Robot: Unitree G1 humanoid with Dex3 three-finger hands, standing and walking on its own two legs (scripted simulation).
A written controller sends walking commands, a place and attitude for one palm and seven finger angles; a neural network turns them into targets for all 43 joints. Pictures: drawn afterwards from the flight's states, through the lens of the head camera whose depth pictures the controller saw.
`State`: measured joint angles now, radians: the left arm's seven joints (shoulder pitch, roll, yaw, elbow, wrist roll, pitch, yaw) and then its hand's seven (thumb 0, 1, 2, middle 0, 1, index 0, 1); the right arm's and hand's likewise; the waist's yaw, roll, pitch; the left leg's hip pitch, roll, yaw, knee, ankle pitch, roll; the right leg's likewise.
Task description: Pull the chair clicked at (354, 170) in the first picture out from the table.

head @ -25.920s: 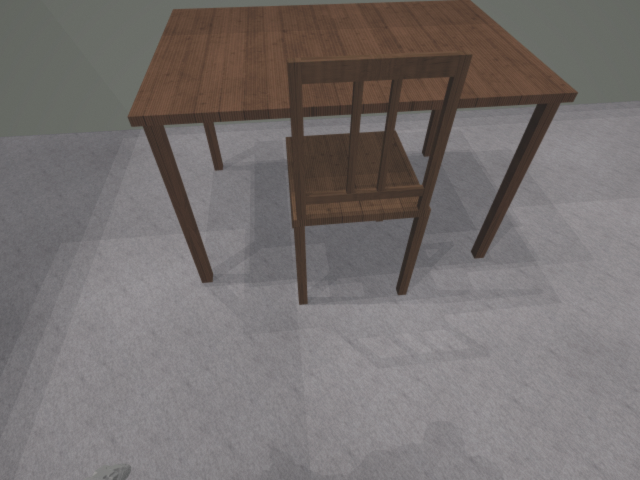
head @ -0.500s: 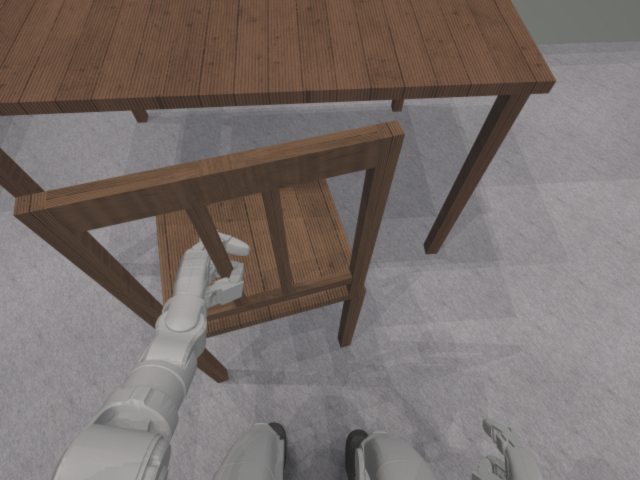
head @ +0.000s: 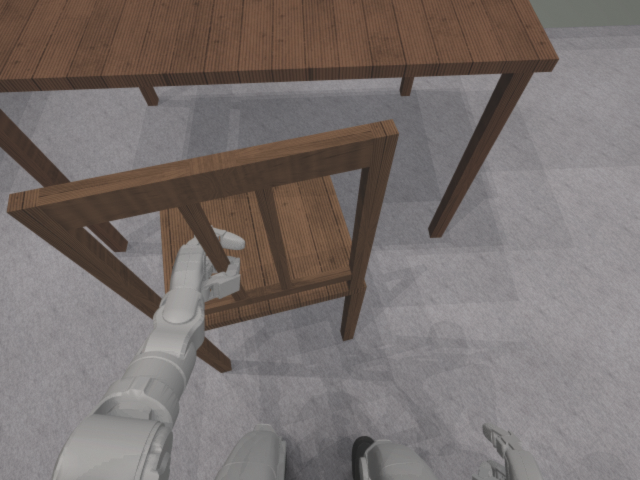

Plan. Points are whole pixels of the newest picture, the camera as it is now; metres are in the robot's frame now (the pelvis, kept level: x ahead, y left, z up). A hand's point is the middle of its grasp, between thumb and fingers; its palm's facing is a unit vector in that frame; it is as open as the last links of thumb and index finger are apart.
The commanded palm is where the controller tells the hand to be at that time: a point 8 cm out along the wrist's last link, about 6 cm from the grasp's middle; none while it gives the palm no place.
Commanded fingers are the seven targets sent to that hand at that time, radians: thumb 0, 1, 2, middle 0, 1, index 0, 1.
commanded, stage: step backward, pulling the chair out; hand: left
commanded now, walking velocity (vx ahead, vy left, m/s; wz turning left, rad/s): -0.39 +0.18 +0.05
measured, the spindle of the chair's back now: (219, 259) +0.41 +0.14 -0.07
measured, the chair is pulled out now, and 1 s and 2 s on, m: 0.25 0.40 0.53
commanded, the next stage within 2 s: stop walking, hand still on the chair in 1.70 s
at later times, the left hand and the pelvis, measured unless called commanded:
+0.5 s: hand (223, 331) +0.30 +0.13 -0.06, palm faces -0.02 -0.98 -0.20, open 5.2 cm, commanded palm +0.28 +0.18 -0.06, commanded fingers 0.00 0.90 0.90 -0.50 -1.45 -0.50 -1.45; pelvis -0.07 +0.00 -0.01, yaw +2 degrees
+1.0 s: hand (219, 386) +0.23 +0.13 -0.06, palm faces +0.00 -0.98 -0.19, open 5.2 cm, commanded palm +0.21 +0.18 -0.06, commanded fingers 0.00 0.90 0.90 -0.50 -1.45 -0.50 -1.45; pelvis -0.14 +0.00 +0.00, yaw +3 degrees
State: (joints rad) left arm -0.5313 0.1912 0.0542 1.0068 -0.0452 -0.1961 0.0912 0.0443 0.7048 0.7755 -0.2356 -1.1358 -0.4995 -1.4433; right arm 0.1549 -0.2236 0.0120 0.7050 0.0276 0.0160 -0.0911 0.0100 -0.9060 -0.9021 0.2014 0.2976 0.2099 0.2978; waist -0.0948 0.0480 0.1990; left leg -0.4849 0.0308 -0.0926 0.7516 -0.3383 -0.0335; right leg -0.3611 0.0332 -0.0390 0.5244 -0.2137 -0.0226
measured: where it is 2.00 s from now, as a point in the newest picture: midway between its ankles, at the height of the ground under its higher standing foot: outside the picture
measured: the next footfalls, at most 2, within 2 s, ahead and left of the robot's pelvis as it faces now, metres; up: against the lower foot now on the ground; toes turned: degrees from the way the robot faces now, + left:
left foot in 0.12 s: +0.02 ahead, +0.16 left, +0.00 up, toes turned -1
left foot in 0.62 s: -0.12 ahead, +0.17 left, +0.00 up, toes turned +3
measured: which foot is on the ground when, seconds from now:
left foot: up 0.00-0.10, down 0.12-0.44, up 0.46-0.60, down 0.62-1.00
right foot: down 0.00-0.68, up 0.70-0.78, down 0.80-1.00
